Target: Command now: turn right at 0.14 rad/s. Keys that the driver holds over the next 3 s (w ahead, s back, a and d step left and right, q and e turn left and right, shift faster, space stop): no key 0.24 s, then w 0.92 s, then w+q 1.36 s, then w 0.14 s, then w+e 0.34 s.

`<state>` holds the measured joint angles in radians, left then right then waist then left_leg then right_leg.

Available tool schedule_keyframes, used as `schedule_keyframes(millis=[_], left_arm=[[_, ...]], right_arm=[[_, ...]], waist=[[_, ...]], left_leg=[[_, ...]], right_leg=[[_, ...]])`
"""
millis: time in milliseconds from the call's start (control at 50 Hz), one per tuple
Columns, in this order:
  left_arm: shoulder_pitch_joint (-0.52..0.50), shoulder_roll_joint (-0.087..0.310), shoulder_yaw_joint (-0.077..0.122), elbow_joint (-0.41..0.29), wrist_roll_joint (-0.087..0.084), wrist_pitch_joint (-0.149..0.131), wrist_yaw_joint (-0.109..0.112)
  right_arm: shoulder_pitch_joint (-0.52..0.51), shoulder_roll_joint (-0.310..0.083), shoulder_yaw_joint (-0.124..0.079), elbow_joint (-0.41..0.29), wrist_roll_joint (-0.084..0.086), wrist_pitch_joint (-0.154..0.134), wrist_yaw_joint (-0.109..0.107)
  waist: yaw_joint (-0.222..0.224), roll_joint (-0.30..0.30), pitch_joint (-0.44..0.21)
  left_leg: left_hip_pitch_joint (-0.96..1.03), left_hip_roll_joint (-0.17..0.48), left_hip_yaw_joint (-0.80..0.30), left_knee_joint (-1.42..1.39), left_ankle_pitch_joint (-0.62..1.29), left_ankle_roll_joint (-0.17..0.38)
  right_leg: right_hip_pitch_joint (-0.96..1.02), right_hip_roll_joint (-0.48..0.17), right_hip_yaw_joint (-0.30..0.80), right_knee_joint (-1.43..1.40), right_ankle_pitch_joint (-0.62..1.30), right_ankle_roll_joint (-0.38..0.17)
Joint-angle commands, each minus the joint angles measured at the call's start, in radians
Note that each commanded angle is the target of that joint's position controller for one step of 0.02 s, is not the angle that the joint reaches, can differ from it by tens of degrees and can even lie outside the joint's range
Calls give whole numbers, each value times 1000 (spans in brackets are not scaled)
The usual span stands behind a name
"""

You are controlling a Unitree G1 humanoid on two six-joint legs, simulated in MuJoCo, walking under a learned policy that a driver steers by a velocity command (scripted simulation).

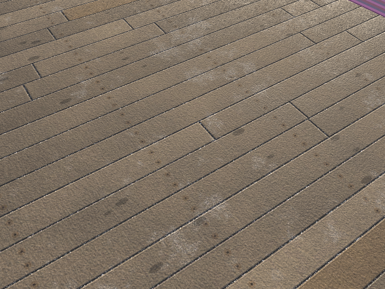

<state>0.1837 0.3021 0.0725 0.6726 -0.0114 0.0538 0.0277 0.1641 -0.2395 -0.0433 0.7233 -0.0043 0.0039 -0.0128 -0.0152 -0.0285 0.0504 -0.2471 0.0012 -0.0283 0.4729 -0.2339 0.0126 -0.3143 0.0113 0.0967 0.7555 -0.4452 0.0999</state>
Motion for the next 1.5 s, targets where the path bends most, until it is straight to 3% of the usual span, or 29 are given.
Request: schedule_keyframes(millis=[20, 60, 80, 100, 140, 240, 280, 320, 380, 440, 480, 500, 520, 540, 580, 640, 760, 880, 960, 980, 1000, 1020, 1040, 1060, 1100, 1180, 1300, 1420, 1500], left_arm=[[17, 54, 10, -44, -2, -20, -5], [32, 103, 13, -42, 16, -21, -1], [36, 172, 26, -47, 24, -19, 8], [4, 118, 14, -29, 28, -21, -2], [-11, 55, -2, -30, 38, -34, -14], [19, 54, -11, -3, 28, -58, -9], [50, 73, -6, 11, 22, -53, -3], [98, 130, 9, 17, 14, -49, -1], [120, 136, 11, 31, 3, -73, 2], [38, 121, 7, 17, -19, -78, -5], [4, 76, -4, 8, -6, -78, -8], [-20, 0, -27, -18, 8, -85, -11], [-25, 26, -17, -68, -10, -104, -2], [5, 84, 1, -53, -30, -118, -2], [19, 80, 3, -20, -26, -137, -16], [-6, 57, 5, -12, -5, -141, -37], [-175, -8, -23, -75, -5, -142, -57], [-299, 16, -24, -123, -16, -160, -86], [-35, 115, 23, -55, -10, -154, -72], [146, 154, 38, -11, -5, -147, -57], [257, 251, 59, 13, 18, -143, -53], [267, 162, 36, 27, 8, -143, -54], [174, 119, 20, 26, -1, -141, -51], [96, 98, 12, 21, -3, -140, -50], [14, 56, -1, 22, 18, -153, -57], [7, 73, 5, 64, 12, -179, -60], [78, 125, 13, 117, 16, -176, -39], [152, 152, 21, 171, -2, -138, -32], [103, 188, 31, 152, 0, -99, -13]], right_arm=[[-24, -174, -38, -52, 14, -1, -2], [37, -147, -24, -31, 9, -20, 5], [57, -129, -16, -37, -19, -38, 17], [44, -94, -7, -32, -22, -43, 17], [-32, -126, -12, -25, -20, -37, 12], [3, -118, -13, 9, -9, -20, -4], [16, -110, -12, 29, -3, -18, -8], [-16, -109, -15, 15, 12, -29, -9], [-49, -121, -24, -14, 36, -68, 6], [38, -109, -22, 27, 37, -98, 33], [214, -130, -38, 110, 21, -99, 37], [324, -201, -54, 124, 17, -102, 30], [377, -299, -73, 122, 10, -109, 42], [300, -235, -51, 102, 7, -116, 41], [215, -182, -34, 75, 6, -117, 32], [229, -141, -14, 80, 1, -105, 28], [284, -170, -10, 103, 7, -82, 6], [334, -193, -19, 139, 22, -71, -1], [288, -226, -33, 130, 12, -49, -7], [279, -210, -23, 112, 2, -47, -10], [408, -68, 16, 86, -4, -62, 2], [398, -103, 14, 111, 16, -88, 11], [267, -191, -15, 65, 50, -102, 17], [188, -192, -13, 39, 54, -111, 17], [176, -167, -19, 43, 28, -102, 10], [192, -117, -10, 48, 18, -64, 4], [-18, -95, 2, -12, 20, -78, 22], [-154, -102, 4, -100, 25, -79, 59], [51, -182, -43, -91, 22, -71, 68]], waist=[[13, 212, -115], [5, 128, -127], [-36, -29, -153], [-41, -128, -157], [-1, -61, -93], [-3, -41, -31], [12, -60, -38], [48, -136, 37], [56, -180, 116], [-8, -121, 57], [-80, -59, -27], [-113, 138, -60], [-114, 346, -67], [-71, 229, -2], [-38, 134, 59], [-36, 127, 30], [-70, 104, 45], [-69, 113, 94], [104, 151, -124], [181, 130, -251], [121, -128, -428], [137, -170, -499], [125, -127, -281], [92, -49, -158], [15, -19, -68], [-29, -39, -28], [54, -6, 17], [97, 5, 42], [-41, -28, -113]], left_leg=[[106, 182, -174, -73, 366, 180], [12, 156, -157, -60, 271, 85], [-38, 87, -78, -7, 158, 29], [40, 41, -15, -33, 24, -22], [58, 32, -4, -9, 53, -49], [55, 37, -13, -13, 96, -42], [21, -10, 44, 47, -77, -44], [-133, -43, 93, 190, -211, -35], [-281, 26, 18, 327, -281, 26], [-72, 20, 55, 96, -152, 69], [244, -14, 57, 15, 22, 46], [361, 165, -225, -126, -135, 105], [402, 366, -660, -292, -303, 255], [352, 399, -693, -315, -402, 287], [317, 313, -485, -315, -321, 222], [307, 222, -265, -324, 44, 169], [242, 167, -79, -351, 321, 164], [304, 234, -62, -333, 380, 163], [357, 210, -10, 35, 952, 111], [162, 182, -7, 276, 800, 85], [-261, -1, 15, 706, 163, 15], [-384, -61, -129, 857, -317, 20], [-478, 4, -118, 898, -268, 30], [-466, 58, -79, 850, -171, 37], [-367, 128, -67, 743, -58, 26], [-332, 159, -48, 635, 10, -18], [-363, 126, -16, 264, 341, -22], [-458, 94, 1, 118, 254, 31], [-141, -29, 115, 78, 103, 108]], right_leg=[[112, 13, -82, -331, 185, -19], [278, -56, 12, -427, 417, -76], [322, -148, 91, -342, 611, -125], [191, -146, 91, -341, 429, -177], [118, -99, 76, -373, 259, -154], [72, -75, 60, -365, 274, -129], [80, -72, 80, -398, 13, -157], [67, -171, 245, -508, -325, -241], [82, -294, 416, -578, -311, -329], [50, -229, 267, -525, -117, -282], [-87, -128, 126, -365, 9, -222], [-217, -16, -11, -61, 41, -146], [-396, 65, -37, 211, -129, -107], [-475, 1, 32, 354, -124, -119], [-521, -73, 9, 377, 76, -148], [-469, -109, -40, 301, 244, -138], [-400, -80, -116, -24, 447, -78], [-325, -42, -117, -228, 494, -124], [53, 45, -172, -263, 413, -219], [374, -50, -74, -219, 422, -267], [791, -340, 412, -240, 222, -435], [790, -407, 695, -427, 67, -456], [624, -363, 546, -471, 15, -397], [447, -326, 401, -502, 86, -366], [211, -243, 226, -567, 269, -338], [68, -213, 82, -652, 375, -361], [126, -184, -103, -674, 450, -305], [391, -273, -149, -596, 513, -270], [410, -246, -235, -212, 1062, -203]])
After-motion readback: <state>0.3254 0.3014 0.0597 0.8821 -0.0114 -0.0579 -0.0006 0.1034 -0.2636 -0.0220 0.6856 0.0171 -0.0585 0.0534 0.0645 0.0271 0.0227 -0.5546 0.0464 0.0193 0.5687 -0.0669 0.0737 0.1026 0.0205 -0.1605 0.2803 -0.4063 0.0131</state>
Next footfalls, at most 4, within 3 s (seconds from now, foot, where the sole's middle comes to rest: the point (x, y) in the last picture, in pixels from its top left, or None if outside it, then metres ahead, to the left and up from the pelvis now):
0.06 right None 0.02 -0.15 -0.78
0.98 right None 0.44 -0.12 -0.78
1.52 left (151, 218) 0.73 0.14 -0.78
2.00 right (182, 151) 1.05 0.03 -0.78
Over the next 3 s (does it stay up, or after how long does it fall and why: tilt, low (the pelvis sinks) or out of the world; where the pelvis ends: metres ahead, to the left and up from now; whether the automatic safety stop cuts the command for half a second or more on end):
stays up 1.26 0.41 -0.01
